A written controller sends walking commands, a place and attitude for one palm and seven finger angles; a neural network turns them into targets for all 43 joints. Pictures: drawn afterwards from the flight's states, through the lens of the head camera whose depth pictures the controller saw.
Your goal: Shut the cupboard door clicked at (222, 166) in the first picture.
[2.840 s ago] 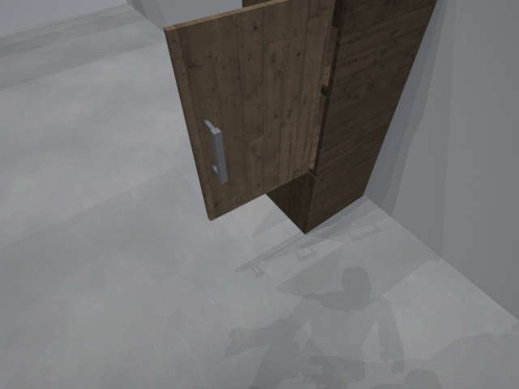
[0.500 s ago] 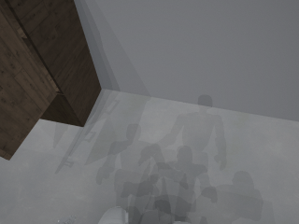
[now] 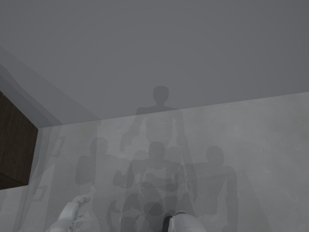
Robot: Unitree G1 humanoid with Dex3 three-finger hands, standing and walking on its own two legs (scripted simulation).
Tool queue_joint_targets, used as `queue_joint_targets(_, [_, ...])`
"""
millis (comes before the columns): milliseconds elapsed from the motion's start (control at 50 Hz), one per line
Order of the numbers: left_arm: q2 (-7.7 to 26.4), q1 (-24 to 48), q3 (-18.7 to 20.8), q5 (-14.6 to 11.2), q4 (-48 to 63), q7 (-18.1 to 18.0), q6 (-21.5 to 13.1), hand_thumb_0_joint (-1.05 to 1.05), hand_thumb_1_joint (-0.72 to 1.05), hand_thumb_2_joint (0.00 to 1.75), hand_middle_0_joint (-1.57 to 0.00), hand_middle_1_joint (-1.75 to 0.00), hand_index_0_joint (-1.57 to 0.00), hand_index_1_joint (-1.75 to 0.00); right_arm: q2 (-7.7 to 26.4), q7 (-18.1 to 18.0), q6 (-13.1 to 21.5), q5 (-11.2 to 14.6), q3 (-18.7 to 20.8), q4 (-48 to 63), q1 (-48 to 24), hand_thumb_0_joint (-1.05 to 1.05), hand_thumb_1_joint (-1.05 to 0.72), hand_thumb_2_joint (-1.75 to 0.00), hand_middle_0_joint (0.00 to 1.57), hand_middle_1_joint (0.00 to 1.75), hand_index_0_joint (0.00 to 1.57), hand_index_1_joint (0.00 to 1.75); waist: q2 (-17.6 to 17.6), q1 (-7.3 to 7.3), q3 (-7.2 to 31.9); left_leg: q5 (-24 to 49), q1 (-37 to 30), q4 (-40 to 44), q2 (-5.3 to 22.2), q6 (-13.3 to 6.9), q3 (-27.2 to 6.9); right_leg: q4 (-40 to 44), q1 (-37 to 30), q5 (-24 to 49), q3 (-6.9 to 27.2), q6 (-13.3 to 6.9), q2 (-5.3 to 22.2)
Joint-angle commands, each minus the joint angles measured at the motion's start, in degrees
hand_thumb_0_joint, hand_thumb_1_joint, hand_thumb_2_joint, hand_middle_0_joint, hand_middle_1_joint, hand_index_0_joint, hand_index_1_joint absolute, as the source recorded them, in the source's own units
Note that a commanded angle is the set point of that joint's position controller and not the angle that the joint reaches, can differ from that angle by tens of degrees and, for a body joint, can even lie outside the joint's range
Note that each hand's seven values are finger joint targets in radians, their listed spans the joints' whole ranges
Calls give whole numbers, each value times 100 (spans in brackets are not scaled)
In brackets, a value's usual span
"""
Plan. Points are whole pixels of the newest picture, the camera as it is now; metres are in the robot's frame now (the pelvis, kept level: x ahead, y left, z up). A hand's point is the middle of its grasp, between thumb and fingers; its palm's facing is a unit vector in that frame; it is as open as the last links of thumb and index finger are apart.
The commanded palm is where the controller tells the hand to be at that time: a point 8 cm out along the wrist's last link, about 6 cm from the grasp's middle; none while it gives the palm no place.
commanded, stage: walk to a spot facing it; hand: left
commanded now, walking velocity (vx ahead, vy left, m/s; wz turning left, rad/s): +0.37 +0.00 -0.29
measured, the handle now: out of the picture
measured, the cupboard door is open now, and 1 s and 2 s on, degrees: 87 87 87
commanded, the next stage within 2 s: turn to face it in 0.48 s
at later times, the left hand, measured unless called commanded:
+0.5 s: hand (105, 216) +0.18 +0.14 -0.16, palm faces +0.02 -0.98 -0.20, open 7.3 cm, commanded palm none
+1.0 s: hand (117, 119) +0.51 +0.13 -0.15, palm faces +0.12 -0.96 -0.26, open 7.3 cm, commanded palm none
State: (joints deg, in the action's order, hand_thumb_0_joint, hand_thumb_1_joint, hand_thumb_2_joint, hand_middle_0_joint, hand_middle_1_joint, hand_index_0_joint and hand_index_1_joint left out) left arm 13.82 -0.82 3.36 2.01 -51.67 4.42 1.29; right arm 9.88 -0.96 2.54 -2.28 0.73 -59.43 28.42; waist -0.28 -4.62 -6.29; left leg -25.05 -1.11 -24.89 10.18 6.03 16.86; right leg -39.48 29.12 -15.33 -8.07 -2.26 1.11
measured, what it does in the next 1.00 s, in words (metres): walks ahead: right foot, then left foot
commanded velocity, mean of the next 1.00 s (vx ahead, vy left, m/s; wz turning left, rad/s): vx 0.19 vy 0.00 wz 0.28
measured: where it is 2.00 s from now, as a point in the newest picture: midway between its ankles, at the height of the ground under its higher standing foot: (171, 175)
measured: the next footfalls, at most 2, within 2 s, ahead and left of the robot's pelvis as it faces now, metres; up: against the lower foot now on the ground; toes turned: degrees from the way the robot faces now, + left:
right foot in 0.02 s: +0.13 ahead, -0.09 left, +0.00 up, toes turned -8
left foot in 0.58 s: +0.40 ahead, +0.07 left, +0.00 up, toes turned +3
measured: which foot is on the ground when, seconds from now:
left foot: down 0.00-0.02, up 0.04-0.56, down 0.58-0.94, up 0.96-1.00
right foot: up 0.00-0.00, down 0.02-0.58, up 0.60-0.92, down 0.94-1.00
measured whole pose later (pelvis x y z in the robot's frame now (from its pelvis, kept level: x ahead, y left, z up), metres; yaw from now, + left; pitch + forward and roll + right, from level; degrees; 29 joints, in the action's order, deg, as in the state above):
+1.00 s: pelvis +0.40 -0.08 +0.00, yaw +9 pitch +1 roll +0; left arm 12.0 -5.5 3.3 1.5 -52.6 -0.8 -1.3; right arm 11.5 -0.4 -3.0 -0.7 3.7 -59.9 17.7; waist 0.9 -3.1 -4.0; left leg -30.2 22.9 -52.7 0.3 1.7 -1.6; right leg -35.3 20.2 -16.2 -5.4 0.2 4.0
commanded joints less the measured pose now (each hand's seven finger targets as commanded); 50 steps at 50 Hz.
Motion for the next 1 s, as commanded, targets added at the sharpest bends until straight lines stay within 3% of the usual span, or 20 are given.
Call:
queue_joint_targets(0, [1502,-2780,458,-11,-385,-248,-325,0,90,90,-20,-30,-20,-30,738,11,137,267,182,690,-454,0,-90,-90,20,30,20,30,-1398,1593,2246,22,3447,-4375,-404,-267,-97,1293,-5297,543,2992,-1081,1798])
queue_joint_targets(20, [1719,-2722,478,-177,-417,-329,-291,0,90,90,-20,-30,-20,-30,772,-8,116,271,196,892,-871,0,-90,-90,20,30,20,30,-1471,1474,2117,-1111,4142,-5588,-567,-345,-1112,2097,-4864,1053,4167,-1342,2380])
queue_joint_targets(40, [1496,-2186,417,-209,-294,-390,-239,0,90,90,-20,-30,-20,-30,820,0,65,231,263,880,-1095,0,-90,-90,20,30,20,30,-553,1220,1141,-479,4269,-5619,-250,-422,-1584,2349,-3955,740,3618,-1344,2275])
queue_joint_targets(60, [1109,-1673,303,-187,-177,-422,-290,0,90,90,-20,-30,-20,-30,707,-2,51,192,276,765,-1116,0,-90,-90,20,30,20,30,-549,928,671,137,4035,-5372,-6,-396,-1642,2442,-2879,661,3051,-1144,2013])
queue_joint_targets(100, [635,-1113,156,-159,-34,-434,-377,0,90,90,-20,-30,-20,-30,579,8,-94,92,268,478,-828,0,-90,-90,20,30,20,30,-614,442,414,599,3242,-4678,102,-316,-1646,2695,-1588,897,2106,-851,1522])
queue_joint_targets(160, [514,-1186,155,-102,-181,-449,-521,0,90,90,-20,-30,-20,-30,361,74,-172,50,249,262,-451,0,-90,-90,20,30,20,30,-392,192,788,866,2960,-3799,-33,-287,-1476,2675,-1674,1396,1572,-847,1176])
queue_joint_targets(420, [320,-2579,13,-108,-1022,-542,-680,0,90,90,-20,-30,-20,-30,300,261,-45,113,226,801,-2849,0,-90,-90,20,30,20,30,-534,729,136,1355,3850,-1706,-502,-484,-1176,2440,-3562,4070,1321,-693,1324])
queue_joint_targets(500, [506,-2387,12,-113,-1076,-574,-692,0,90,90,-20,-30,-20,-30,436,141,20,68,244,363,-1680,0,-90,-90,20,30,20,30,-559,79,648,1471,1807,-720,-1204,-853,-678,877,-3230,6285,700,-343,1038])
queue_joint_targets(520, [492,-2285,5,-143,-1031,-566,-686,0,90,90,-20,-30,-20,-30,660,98,35,33,308,117,-902,0,-90,-90,20,30,20,30,-515,-268,971,2088,470,-499,-970,-1036,-904,-121,-2416,5640,568,-180,936])
queue_joint_targets(540, [282,-2452,-25,-187,-941,-539,-668,0,90,90,-20,-30,-20,-30,1212,57,53,-59,423,-37,-152,0,-90,-90,20,30,20,30,459,-439,1573,2963,-984,-667,337,-1637,-2625,-1641,-910,3145,350,72,336])
queue_joint_targets(560, [11,-2493,-138,-264,-765,-517,-698,0,90,90,-20,-30,-20,-30,1519,7,45,-23,453,-95,307,0,-90,-90,20,30,20,30,1361,-383,2074,4567,-1616,-27,1790,-2460,-4431,-3522,69,-1456,389,130,-312])
queue_joint_targets(580, [208,-2056,-71,-203,-674,-590,-649,0,90,90,-20,-30,-20,-30,1415,-13,-27,75,424,-77,-43,0,-90,-90,20,30,20,30,626,-223,1562,4378,-738,336,1831,-2590,-4320,-4027,248,-1699,931,62,-34])
queue_joint_targets(640, [-65,-1709,-59,-63,-583,-500,-467,0,90,90,-20,-30,-20,-30,750,-87,89,111,235,168,-1037,0,-90,-90,20,30,20,30,881,346,17,3770,1533,876,910,-1904,-3064,-3222,297,-929,886,340,482])
queue_joint_targets(700, [-234,-1978,-43,-86,-577,-459,-251,0,90,90,-20,-30,-20,-30,863,-104,90,106,220,248,-1293,0,-90,-90,20,30,20,30,710,621,637,4601,1792,570,361,-1615,-2220,-1703,-652,-734,629,468,330])
queue_joint_targets(860, [178,-1448,137,-114,-152,-487,-164,0,90,90,-20,-30,-20,-30,1125,-32,-264,104,417,464,-1529,0,-90,-90,20,30,20,30,927,709,770,2341,2541,2,-27,-1244,-2839,581,-1981,296,311,585,-31])
queue_joint_targets(880, [393,-1600,183,-111,-155,-513,-224,0,90,90,-20,-30,-20,-30,1005,-7,-274,136,414,517,-1522,0,-90,-90,20,30,20,30,503,808,859,1887,2852,-437,-307,-984,-2686,1267,-2621,716,664,530,308])
queue_joint_targets(900, [926,-1792,288,-52,-170,-572,-296,0,90,90,-20,-30,-20,-30,651,30,-261,183,372,608,-1371,0,-90,-90,20,30,20,30,-976,892,1147,549,3616,-1635,-947,-566,-1910,1775,-3437,1559,1922,150,1683])
queue_joint_targets(920, [1284,-2009,351,-57,-132,-596,-281,0,90,90,-20,-30,-20,-30,600,6,-290,182,394,715,-1297,0,-90,-90,20,30,20,30,-1829,949,1486,-1430,3586,-3297,-1181,-375,-1491,2111,-3219,2445,2837,-617,2990])
queue_joint_targets(940, [1162,-1807,292,-73,-41,-641,-237,0,90,90,-20,-30,-20,-30,711,19,-351,167,428,730,-1296,0,-90,-90,20,30,20,30,-1261,873,1207,-1353,3450,-4171,-871,-429,-1746,2114,-2645,2274,2539,-912,3027])
queue_joint_targets(980, [763,-1169,212,-57,103,-682,-214,0,90,90,-20,-30,-20,-30,538,71,-442,158,380,630,-1310,0,-90,-90,20,30,20,30,-1292,550,937,-760,3565,-4513,-598,-323,-1709,1930,-2296,2478,1579,-721,2359])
